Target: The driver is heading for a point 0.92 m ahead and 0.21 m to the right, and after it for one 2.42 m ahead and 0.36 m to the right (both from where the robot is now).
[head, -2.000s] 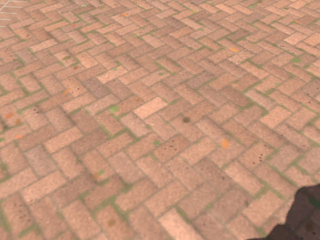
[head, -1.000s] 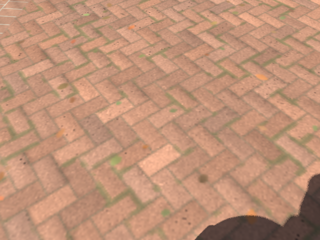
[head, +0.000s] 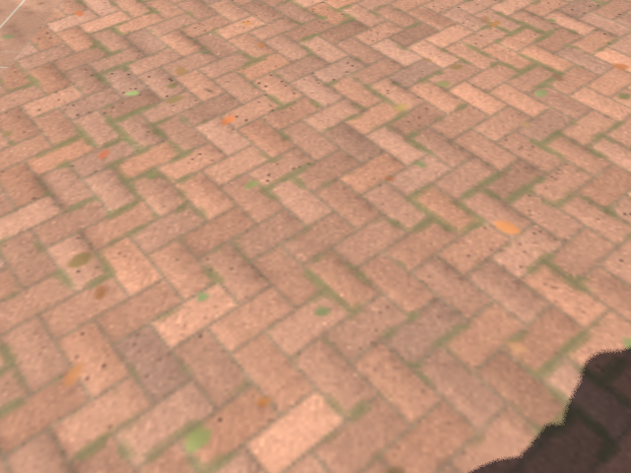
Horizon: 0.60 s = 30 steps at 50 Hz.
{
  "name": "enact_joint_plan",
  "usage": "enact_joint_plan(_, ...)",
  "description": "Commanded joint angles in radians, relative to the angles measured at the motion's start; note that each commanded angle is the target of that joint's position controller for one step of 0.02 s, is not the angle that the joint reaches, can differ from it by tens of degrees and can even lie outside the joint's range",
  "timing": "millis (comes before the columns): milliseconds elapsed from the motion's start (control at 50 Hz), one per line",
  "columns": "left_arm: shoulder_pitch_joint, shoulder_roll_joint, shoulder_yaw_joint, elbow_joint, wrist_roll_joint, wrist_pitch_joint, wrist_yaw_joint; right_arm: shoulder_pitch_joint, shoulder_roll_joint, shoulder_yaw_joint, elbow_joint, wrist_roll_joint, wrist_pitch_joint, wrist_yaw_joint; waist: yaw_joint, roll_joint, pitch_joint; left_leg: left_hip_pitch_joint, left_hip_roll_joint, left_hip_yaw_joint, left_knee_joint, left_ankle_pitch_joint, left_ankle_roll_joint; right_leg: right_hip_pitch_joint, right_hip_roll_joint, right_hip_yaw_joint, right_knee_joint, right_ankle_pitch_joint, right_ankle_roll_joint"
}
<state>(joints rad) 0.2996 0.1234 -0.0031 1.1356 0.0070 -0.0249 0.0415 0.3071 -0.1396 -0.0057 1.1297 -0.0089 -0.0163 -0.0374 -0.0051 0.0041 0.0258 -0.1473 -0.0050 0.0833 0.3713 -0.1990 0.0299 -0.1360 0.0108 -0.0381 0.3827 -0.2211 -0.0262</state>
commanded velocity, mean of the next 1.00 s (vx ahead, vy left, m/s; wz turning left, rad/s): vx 0.39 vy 0.00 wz -0.08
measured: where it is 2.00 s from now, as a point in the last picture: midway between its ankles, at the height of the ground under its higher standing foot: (366, 322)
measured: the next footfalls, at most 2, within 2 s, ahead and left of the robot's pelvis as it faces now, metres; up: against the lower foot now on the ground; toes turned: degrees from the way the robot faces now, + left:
right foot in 0.76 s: +0.46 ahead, -0.04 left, +0.00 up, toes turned -5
left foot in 1.32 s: +0.80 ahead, +0.08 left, +0.00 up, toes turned -18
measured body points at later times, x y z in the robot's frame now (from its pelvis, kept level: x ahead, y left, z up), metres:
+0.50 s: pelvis +0.14 +0.05 +0.00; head +0.15 +0.06 +0.45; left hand +0.20 +0.28 -0.15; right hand +0.06 -0.18 -0.14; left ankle +0.07 +0.11 -0.75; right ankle +0.15 -0.08 -0.67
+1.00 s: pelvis +0.41 +0.00 +0.00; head +0.43 +0.00 +0.45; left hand +0.42 +0.26 -0.15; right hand +0.50 -0.25 -0.14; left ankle +0.46 +0.16 -0.67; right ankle +0.42 -0.04 -0.75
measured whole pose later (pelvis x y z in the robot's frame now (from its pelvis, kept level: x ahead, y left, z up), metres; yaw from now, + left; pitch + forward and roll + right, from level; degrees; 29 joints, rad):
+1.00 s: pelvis +0.41 +0.00 +0.00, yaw -6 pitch +0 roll +0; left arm 0.36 0.20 0.06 1.05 0.01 -0.07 0.00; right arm 0.16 -0.20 -0.05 0.91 -0.04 -0.07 0.01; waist 0.02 0.02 0.05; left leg -0.56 0.09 -0.02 1.05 -0.25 0.02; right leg -0.17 0.14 -0.03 0.34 -0.16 -0.14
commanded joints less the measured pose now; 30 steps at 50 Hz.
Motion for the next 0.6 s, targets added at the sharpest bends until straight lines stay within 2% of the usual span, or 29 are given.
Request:
enact_joint_plan(20,0.082,0.086,0.015,-0.002,0.003,0.000,0.002,0.079,-0.065,-0.010,0.001,-0.003,0.000,-0.002,0.001,-0.015,0.028,0.001,0.076,-0.091,-0.039,-0.058,0.020,-0.049,-0.092,0.109,-0.081,-0.040,-0.038)
enact_joint_plan(40,0.090,0.107,0.025,-0.003,0.004,0.005,0.001,0.081,-0.074,-0.016,-0.002,-0.004,0.003,0.001,0.002,-0.030,0.041,-0.026,0.047,-0.069,0.002,-0.197,0.032,-0.068,-0.080,0.114,-0.075,-0.213,-0.059)
enact_joint_plan(60,0.096,0.123,0.034,-0.008,0.006,0.010,-0.002,0.076,-0.076,-0.020,-0.011,-0.009,0.006,0.005,0.006,-0.050,0.081,-0.085,0.030,-0.060,0.036,-0.315,0.043,-0.101,-0.090,0.147,-0.091,-0.378,-0.083)
enact_joint_plan(100,0.158,0.140,0.047,-0.005,0.005,0.014,-0.007,0.035,-0.050,-0.016,-0.042,-0.017,0.003,0.017,0.040,-0.099,0.169,-0.244,-0.001,-0.028,0.149,-0.362,0.046,-0.090,-0.174,0.285,-0.173,-0.569,-0.142)
enact_joint_plan(120,0.197,0.159,0.056,0.004,0.005,0.013,-0.008,0.010,-0.030,-0.013,-0.061,-0.026,-0.004,0.023,0.056,-0.145,0.184,-0.307,-0.015,0.011,0.240,-0.296,0.043,-0.053,-0.247,0.386,-0.231,-0.614,-0.182)
enact_joint_plan(140,0.208,0.166,0.063,0.007,0.008,0.011,-0.008,-0.019,-0.031,-0.013,-0.082,-0.033,-0.013,0.029,0.064,-0.156,0.196,-0.341,0.009,0.004,0.304,-0.239,0.048,-0.045,-0.303,0.450,-0.262,-0.590,-0.215)
enact_joint_plan(180,0.190,0.174,0.070,-0.004,0.020,-0.002,-0.013,-0.046,-0.062,-0.025,-0.117,-0.026,-0.033,0.040,0.052,-0.131,0.168,-0.381,0.043,-0.039,0.379,-0.253,0.059,-0.014,-0.334,0.469,-0.272,-0.478,-0.237)
enact_joint_plan(220,0.139,0.167,0.071,-0.022,0.014,-0.015,-0.017,-0.033,-0.068,-0.032,-0.130,-0.015,-0.050,0.049,0.020,-0.107,0.140,-0.328,0.051,-0.044,0.319,-0.235,0.060,-0.013,-0.300,0.384,-0.250,-0.362,-0.209)
enact_joint_plan(240,0.108,0.168,0.073,-0.031,0.008,-0.019,-0.018,-0.006,-0.057,-0.033,-0.125,-0.010,-0.056,0.052,-0.004,-0.102,0.127,-0.239,0.034,-0.021,0.249,-0.189,0.059,-0.053,-0.265,0.323,-0.229,-0.311,-0.187)
enact_joint_plan(280,0.049,0.167,0.075,-0.048,-0.002,-0.023,-0.021,0.146,-0.037,-0.039,-0.070,-0.003,-0.060,0.048,-0.077,-0.067,0.100,0.068,-0.032,0.038,0.087,-0.078,0.053,-0.226,-0.177,0.196,-0.114,-0.258,-0.147)
enact_joint_plan(300,0.032,0.141,0.069,-0.060,0.003,-0.031,-0.023,0.249,-0.066,-0.052,-0.039,-0.008,-0.063,0.041,-0.115,-0.007,0.073,0.236,0.006,-0.032,0.037,-0.115,0.056,-0.342,-0.125,0.131,0.016,-0.237,-0.120)
enact_joint_plan(320,-0.004,0.067,0.047,-0.099,0.000,-0.042,-0.032,0.367,-0.160,-0.075,-0.026,-0.021,-0.069,0.028,-0.161,0.229,0.037,0.343,0.245,-0.397,-0.166,-0.382,0.104,-0.486,-0.004,-0.015,0.347,-0.227,-0.067)
enact_joint_plan(340,-0.025,0.103,0.057,-0.137,0.019,-0.044,-0.040,0.430,-0.217,-0.089,-0.002,-0.012,-0.054,0.028,-0.151,0.299,0.067,0.318,0.395,-0.690,-0.275,-0.543,0.190,-0.626,0.041,-0.041,0.571,-0.330,-0.069)
enact_joint_plan(360,-0.052,0.134,0.065,-0.145,0.041,-0.042,-0.050,0.316,-0.171,-0.076,-0.032,-0.018,-0.047,0.025,-0.084,0.141,0.141,0.202,0.391,-0.655,-0.266,-0.554,0.202,-0.641,-0.038,0.027,0.693,-0.261,-0.083)
enact_joint_plan(380,-0.055,0.110,0.061,-0.143,0.035,-0.046,-0.061,0.223,-0.150,-0.068,-0.066,-0.015,-0.053,0.029,-0.044,0.068,0.155,0.139,0.350,-0.565,-0.269,-0.470,0.184,-0.627,-0.066,0.049,0.711,-0.164,-0.084)
enact_joint_plan(400,-0.036,0.092,0.058,-0.133,0.025,-0.051,-0.068,0.172,-0.139,-0.063,-0.085,-0.012,-0.062,0.030,-0.015,0.045,0.144,0.114,0.305,-0.471,-0.281,-0.340,0.162,-0.591,-0.085,0.052,0.692,-0.088,-0.075)
enact_joint_plan(440,-0.029,0.101,0.064,-0.125,0.029,-0.044,-0.077,0.168,-0.105,-0.048,-0.082,-0.008,-0.080,0.025,0.005,0.039,0.108,0.132,0.245,-0.329,-0.280,-0.092,0.137,-0.556,-0.093,0.026,0.659,-0.006,-0.050)
enact_joint_plan(500,-0.094,0.095,0.066,-0.152,0.026,-0.027,-0.078,0.249,-0.094,-0.037,-0.047,-0.005,-0.091,0.021,0.001,0.064,0.088,0.182,0.212,-0.211,-0.239,0.245,0.136,-0.596,-0.080,-0.017,0.625,0.048,-0.027)
enact_joint_plan(600,-0.331,0.075,0.045,-0.251,0.013,-0.022,-0.079,0.272,-0.100,-0.026,-0.040,-0.009,-0.095,0.020,-0.033,0.092,0.124,0.131,0.176,-0.117,-0.238,0.446,0.140,-0.527,-0.043,-0.081,0.343,0.155,-0.018)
